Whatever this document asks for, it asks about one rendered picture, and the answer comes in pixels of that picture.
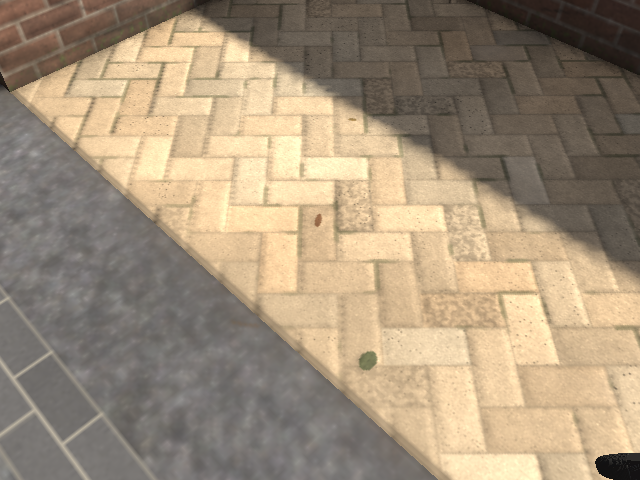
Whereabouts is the robot right hand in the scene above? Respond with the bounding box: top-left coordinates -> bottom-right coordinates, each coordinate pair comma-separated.
595,453 -> 640,480

